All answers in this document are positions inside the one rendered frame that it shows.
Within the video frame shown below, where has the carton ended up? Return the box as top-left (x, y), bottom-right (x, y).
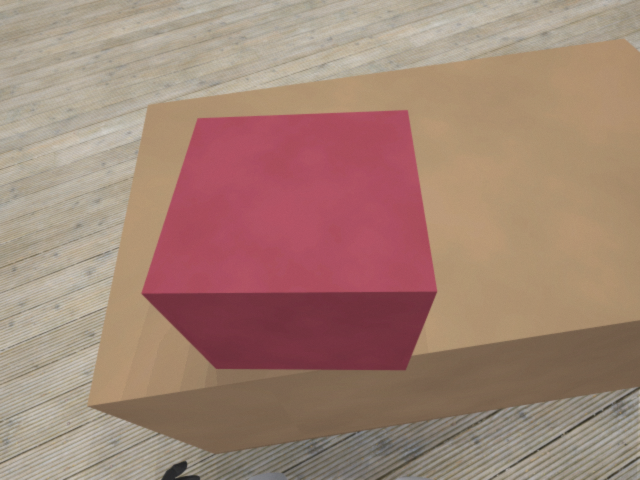
top-left (141, 110), bottom-right (437, 370)

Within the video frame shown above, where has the pedestal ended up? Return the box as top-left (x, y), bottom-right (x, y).
top-left (87, 39), bottom-right (640, 454)

